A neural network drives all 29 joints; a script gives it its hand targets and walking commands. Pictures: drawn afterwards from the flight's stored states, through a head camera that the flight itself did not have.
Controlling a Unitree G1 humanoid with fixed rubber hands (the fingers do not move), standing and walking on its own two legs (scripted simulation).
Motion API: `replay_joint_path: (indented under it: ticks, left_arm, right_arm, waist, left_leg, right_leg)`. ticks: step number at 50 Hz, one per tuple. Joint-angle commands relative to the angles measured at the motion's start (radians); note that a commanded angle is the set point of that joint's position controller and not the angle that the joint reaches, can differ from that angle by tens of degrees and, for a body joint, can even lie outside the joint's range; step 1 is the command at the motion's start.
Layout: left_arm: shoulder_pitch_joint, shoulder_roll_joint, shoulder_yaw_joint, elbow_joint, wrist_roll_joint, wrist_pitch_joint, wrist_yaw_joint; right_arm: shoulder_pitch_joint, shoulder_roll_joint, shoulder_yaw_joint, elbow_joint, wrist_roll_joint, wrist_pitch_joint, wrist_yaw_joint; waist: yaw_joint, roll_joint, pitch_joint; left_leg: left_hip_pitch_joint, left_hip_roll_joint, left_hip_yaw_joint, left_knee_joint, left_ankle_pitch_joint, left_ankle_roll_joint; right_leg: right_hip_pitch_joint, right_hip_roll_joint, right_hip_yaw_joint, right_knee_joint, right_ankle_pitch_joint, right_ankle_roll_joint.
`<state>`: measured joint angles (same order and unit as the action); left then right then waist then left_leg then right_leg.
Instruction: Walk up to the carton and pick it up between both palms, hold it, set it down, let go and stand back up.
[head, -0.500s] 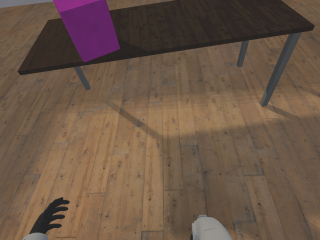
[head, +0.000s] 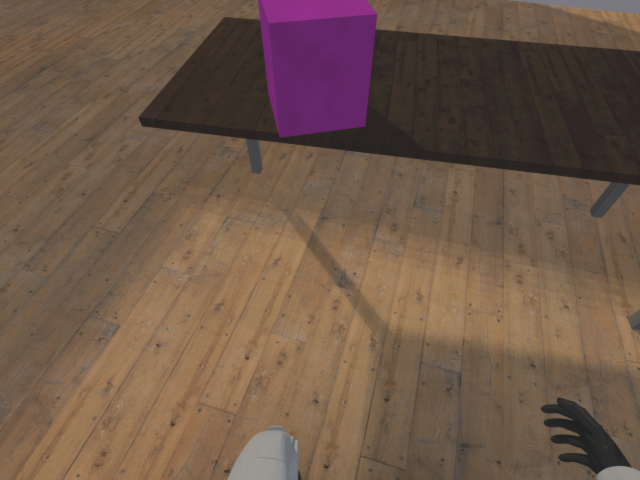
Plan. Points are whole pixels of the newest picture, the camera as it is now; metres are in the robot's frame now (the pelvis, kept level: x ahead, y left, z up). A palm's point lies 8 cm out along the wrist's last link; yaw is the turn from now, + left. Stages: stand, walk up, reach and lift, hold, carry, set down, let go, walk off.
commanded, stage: walk up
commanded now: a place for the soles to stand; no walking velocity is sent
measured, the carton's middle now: (313, 60) +0.94 +0.09 +0.05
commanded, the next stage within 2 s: none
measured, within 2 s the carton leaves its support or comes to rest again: neither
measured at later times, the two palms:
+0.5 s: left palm (135, 322) +0.31 +0.31 -0.03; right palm (596, 423) +0.22 -0.34 -0.09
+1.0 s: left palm (122, 255) +0.46 +0.40 -0.07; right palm (493, 270) +0.45 -0.24 -0.06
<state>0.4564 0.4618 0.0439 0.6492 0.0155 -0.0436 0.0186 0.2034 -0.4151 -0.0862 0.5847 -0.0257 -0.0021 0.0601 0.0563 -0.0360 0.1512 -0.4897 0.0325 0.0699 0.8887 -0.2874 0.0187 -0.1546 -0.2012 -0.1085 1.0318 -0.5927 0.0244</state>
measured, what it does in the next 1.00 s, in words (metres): walks ahead: right foot, then left foot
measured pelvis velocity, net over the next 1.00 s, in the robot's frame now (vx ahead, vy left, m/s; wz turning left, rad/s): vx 0.36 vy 0.07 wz -0.03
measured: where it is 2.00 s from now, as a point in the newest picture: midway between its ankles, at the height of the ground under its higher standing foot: (308, 387)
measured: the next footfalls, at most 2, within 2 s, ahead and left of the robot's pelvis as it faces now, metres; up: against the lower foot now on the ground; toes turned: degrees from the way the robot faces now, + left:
right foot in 0.38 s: +0.30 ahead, -0.16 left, +0.00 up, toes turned -8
left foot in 0.78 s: +0.46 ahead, +0.22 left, +0.00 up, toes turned -3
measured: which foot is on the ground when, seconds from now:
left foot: down 0.00-0.42, up 0.44-0.76, down 0.78-1.00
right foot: up 0.00-0.36, down 0.38-0.80, up 0.82-1.00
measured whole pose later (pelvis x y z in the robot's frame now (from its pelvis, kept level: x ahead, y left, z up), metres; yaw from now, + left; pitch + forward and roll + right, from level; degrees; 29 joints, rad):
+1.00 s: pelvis +0.36 +0.07 +0.01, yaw -2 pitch -6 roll +0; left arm 0.35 0.48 0.07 0.63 -0.01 -0.02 0.03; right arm 0.33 -0.40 -0.05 0.58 -0.02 0.00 0.02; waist 0.00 -0.05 0.14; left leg -0.32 0.09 0.12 0.94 -0.51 0.00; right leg -0.50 0.00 0.03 1.32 -0.53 -0.02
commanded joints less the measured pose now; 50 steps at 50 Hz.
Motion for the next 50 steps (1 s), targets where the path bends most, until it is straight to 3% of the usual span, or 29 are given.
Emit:
replay_joint_path:
  ticks: [1, 2, 4, 6, 8, 10, 13, 15, 16, 17, 18, 19, 20, 21, 24, 27, 29, 33, 36, 37, 38, 39, 40, 41, 43, 44, 45, 47, 50]
  left_arm:
    - [-0.089, 0.262, 0.087, -0.138, -0.026, -0.014, -0.004]
    - [-0.039, 0.219, 0.086, -0.117, -0.040, -0.017, -0.007]
    - [-0.002, 0.201, 0.086, -0.105, -0.023, 0.010, -0.001]
    - [0.009, 0.228, 0.103, -0.107, -0.020, 0.016, -0.008]
    - [-0.032, 0.202, 0.093, -0.103, -0.021, 0.017, -0.019]
    - [-0.053, 0.149, 0.080, -0.114, -0.014, 0.013, -0.027]
    - [-0.128, 0.185, 0.085, -0.133, -0.013, -0.002, -0.031]
    - [-0.081, 0.179, 0.096, -0.118, -0.010, -0.006, -0.025]
    - [-0.023, 0.189, 0.104, -0.094, -0.005, -0.001, -0.017]
    - [-0.025, 0.208, 0.111, -0.093, -0.006, -0.008, -0.012]
    - [0.027, 0.212, 0.125, -0.094, -0.004, -0.010, -0.004]
    - [0.110, 0.305, 0.156, -0.088, 0.014, -0.007, 0.019]
    - [0.153, 0.320, 0.146, -0.115, 0.025, -0.008, 0.031]
    - [0.102, 0.354, 0.147, -0.119, 0.020, -0.009, 0.037]
    - [0.035, 0.321, 0.126, -0.134, 0.019, -0.017, 0.049]
    - [-0.033, 0.324, 0.110, -0.153, 0.010, -0.024, 0.048]
    - [-0.074, 0.342, 0.117, -0.159, 0.013, -0.025, 0.046]
    - [-0.138, 0.360, 0.114, -0.186, 0.033, -0.033, 0.057]
    - [-0.196, 0.362, 0.113, -0.194, 0.023, -0.032, 0.047]
    - [-0.239, 0.310, 0.096, -0.189, 0.021, -0.016, 0.043]
    - [-0.158, 0.207, 0.068, -0.183, 0.013, -0.017, 0.030]
    - [-0.097, 0.162, 0.050, -0.187, -0.008, -0.023, 0.018]
    - [-0.091, 0.189, 0.065, -0.211, -0.046, -0.023, 0.009]
    - [-0.081, 0.240, 0.079, -0.219, -0.057, -0.013, 0.022]
    - [-0.128, 0.297, 0.106, -0.191, -0.028, -0.009, 0.030]
    - [-0.091, 0.247, 0.091, -0.144, -0.027, -0.013, 0.028]
    - [-0.095, 0.216, 0.089, -0.138, -0.029, -0.015, 0.023]
    - [-0.071, 0.209, 0.088, -0.121, -0.025, -0.013, 0.022]
    - [-0.119, 0.178, 0.072, -0.118, -0.029, -0.011, 0.010]
  right_arm:
    - [0.236, -0.388, -0.135, -0.056, 0.020, -0.016, -0.058]
    - [0.186, -0.333, -0.114, -0.060, 0.014, -0.017, -0.070]
    - [0.128, -0.308, -0.090, -0.073, 0.014, -0.029, -0.070]
    - [0.075, -0.278, -0.077, -0.087, 0.005, -0.028, -0.060]
    - [0.116, -0.279, -0.083, -0.079, -0.004, -0.046, -0.067]
    - [0.124, -0.269, -0.071, -0.081, -0.011, -0.050, -0.067]
    - [0.113, -0.275, -0.065, -0.085, -0.006, -0.046, -0.053]
    - [0.114, -0.265, -0.059, -0.076, 0.004, -0.032, -0.043]
    - [0.029, -0.270, -0.060, -0.109, 0.009, -0.023, -0.036]
    - [0.051, -0.240, -0.050, -0.098, -0.002, -0.018, -0.030]
    - [0.105, -0.187, -0.019, -0.099, -0.003, -0.021, -0.026]
    - [0.098, -0.155, -0.007, -0.124, 0.015, -0.026, -0.019]
    - [0.113, -0.206, -0.022, -0.163, 0.017, -0.016, -0.019]
    - [0.032, -0.279, -0.055, -0.165, 0.006, 0.014, -0.028]
    - [0.075, -0.301, -0.081, -0.145, 0.007, 0.016, -0.024]
    - [0.102, -0.267, -0.074, -0.137, 0.000, 0.019, -0.018]
    - [0.106, -0.262, -0.081, -0.122, 0.002, 0.033, 0.001]
    - [0.068, -0.255, -0.086, -0.144, 0.020, 0.041, 0.025]
    - [0.150, -0.256, -0.098, -0.117, 0.024, 0.027, 0.025]
    - [0.204, -0.239, -0.097, -0.098, 0.033, 0.015, 0.023]
    - [0.304, -0.313, -0.121, -0.035, 0.020, 0.002, 0.008]
    - [0.339, -0.401, -0.144, -0.022, 0.005, 0.002, -0.006]
    - [0.299, -0.391, -0.133, -0.067, -0.006, -0.004, -0.021]
    - [0.252, -0.411, -0.153, -0.098, 0.003, -0.001, -0.030]
    - [0.227, -0.368, -0.129, -0.097, 0.017, -0.019, -0.051]
    - [0.226, -0.338, -0.106, -0.070, 0.011, -0.019, -0.060]
    - [0.214, -0.326, -0.091, -0.077, 0.007, -0.022, -0.066]
    - [0.159, -0.312, -0.077, -0.079, -0.003, -0.024, -0.067]
    - [0.154, -0.296, -0.062, -0.094, 0.006, -0.022, -0.062]
  waist:
    - [-0.165, 0.117, -0.186]
    - [-0.115, 0.104, -0.144]
    - [-0.088, 0.273, -0.114]
    - [-0.086, 0.255, -0.092]
    - [-0.097, 0.259, -0.069]
    - [-0.097, 0.263, -0.045]
    - [-0.115, 0.214, -0.002]
    - [-0.089, 0.240, -0.046]
    - [-0.027, 0.220, -0.046]
    - [-0.027, 0.110, -0.047]
    - [0.021, -0.014, -0.104]
    - [0.091, -0.202, -0.157]
    - [0.068, -0.174, -0.167]
    - [0.070, -0.147, -0.044]
    - [0.027, -0.031, -0.014]
    - [-0.010, -0.114, 0.015]
    - [-0.017, -0.186, 0.014]
    - [-0.041, -0.190, 0.071]
    - [-0.106, -0.190, -0.043]
    - [-0.161, -0.095, -0.035]
    - [-0.200, 0.146, -0.117]
    - [-0.211, 0.398, -0.161]
    - [-0.199, 0.399, -0.196]
    - [-0.172, 0.327, -0.152]
    - [-0.137, 0.107, -0.124]
    - [-0.112, 0.157, -0.059]
    - [-0.122, 0.214, -0.040]
    - [-0.099, 0.243, -0.078]
    - [-0.114, 0.303, -0.069]
  left_leg:
    - [0.488, 0.360, -0.663, -0.552, -0.172, 0.283]
    - [0.446, 0.320, -0.553, -0.522, -0.085, 0.221]
    - [0.310, 0.282, -0.465, -0.533, -0.099, 0.208]
    - [0.260, 0.262, -0.420, -0.571, -0.334, 0.180]
    - [0.297, 0.300, -0.421, -0.573, -0.225, 0.231]
    - [0.216, 0.286, -0.296, -0.571, -0.174, 0.220]
    - [0.194, 0.281, -0.299, -0.542, -0.100, 0.205]
    - [0.094, 0.277, -0.230, -0.491, -0.208, 0.187]
    - [0.001, 0.231, -0.164, -0.406, -0.279, 0.157]
    - [-0.070, 0.194, -0.136, -0.298, -0.286, 0.116]
    - [-0.176, 0.147, -0.065, -0.097, -0.185, 0.077]
    - [-0.237, 0.066, 0.040, 0.236, -0.099, 0.025]
    - [-0.321, -0.013, -0.033, 0.395, -0.289, 0.011]
    - [-0.317, 0.054, -0.142, 0.417, -0.336, 0.008]
    - [-0.273, 0.093, -0.192, 0.346, -0.242, 0.008]
    - [-0.249, 0.102, -0.159, 0.317, -0.239, -0.003]
    - [-0.179, 0.123, -0.144, 0.307, -0.147, -0.012]
    - [-0.084, 0.121, -0.106, 0.150, -0.093, 0.002]
    - [0.244, 0.094, -0.060, 0.018, -0.066, 0.009]
    - [0.393, 0.063, -0.053, -0.101, -0.056, 0.012]
    - [0.526, 0.017, -0.084, -0.142, -0.106, 0.030]
    - [0.526, 0.149, -0.363, -0.328, -0.408, 0.109]
    - [0.465, 0.321, -0.817, -0.587, -0.456, 0.221]
    - [0.419, 0.454, -0.979, -0.654, -0.502, 0.322]
    - [0.441, 0.440, -0.772, -0.531, -0.190, 0.263]
    - [0.418, 0.387, -0.550, -0.465, 0.028, 0.218]
    - [0.358, 0.353, -0.457, -0.433, 0.245, 0.227]
    - [0.359, 0.379, -0.439, -0.423, 0.266, 0.208]
    - [0.286, 0.332, -0.260, -0.350, 0.443, 0.213]
  right_leg:
    - [-0.550, 0.099, 0.181, 0.449, 0.081, -0.079]
    - [-0.552, 0.117, 0.203, 0.378, 0.154, -0.066]
    - [-0.475, 0.091, 0.197, 0.308, 0.142, -0.059]
    - [-0.446, 0.085, 0.176, 0.234, 0.155, -0.037]
    - [-0.491, 0.105, 0.172, 0.209, 0.151, -0.047]
    - [-0.419, 0.062, 0.139, 0.013, 0.153, -0.048]
    - [-0.355, 0.083, 0.109, -0.162, 0.228, -0.042]
    - [-0.170, 0.139, 0.042, -0.259, 0.255, -0.058]
    - [-0.048, 0.140, 0.017, -0.355, 0.331, -0.059]
    - [0.062, 0.189, 0.000, -0.401, 0.311, -0.069]
    - [0.207, 0.153, 0.129, -0.425, 0.209, -0.101]
    - [0.239, -0.047, 0.436, -0.573, -0.015, -0.182]
    - [0.187, -0.259, 0.900, -0.776, -0.146, -0.305]
    - [0.060, -0.323, 0.920, -0.830, -0.196, -0.354]
    - [-0.008, -0.211, 0.689, -0.761, -0.155, -0.294]
    - [-0.093, -0.218, 0.584, -0.740, -0.080, -0.300]
    - [-0.191, -0.200, 0.520, -0.776, -0.293, -0.294]
    - [-0.340, -0.179, 0.453, -0.735, -0.371, -0.250]
    - [-0.471, -0.132, 0.268, -0.626, -0.345, -0.204]
    - [-0.568, -0.079, 0.207, -0.468, -0.292, -0.168]
    - [-0.601, 0.014, 0.093, -0.157, -0.091, -0.106]
    - [-0.622, 0.086, 0.003, 0.214, 0.062, -0.068]
    - [-0.657, 0.214, 0.118, 0.343, 0.020, -0.047]
    - [-0.664, 0.203, 0.167, 0.452, -0.018, -0.052]
    - [-0.664, 0.167, 0.266, 0.445, 0.047, -0.059]
    - [-0.659, 0.147, 0.239, 0.344, 0.063, -0.057]
    - [-0.609, 0.154, 0.245, 0.348, 0.079, -0.055]
    - [-0.552, 0.152, 0.241, 0.278, 0.073, -0.038]
    - [-0.434, 0.152, 0.170, -0.001, 0.055, -0.041]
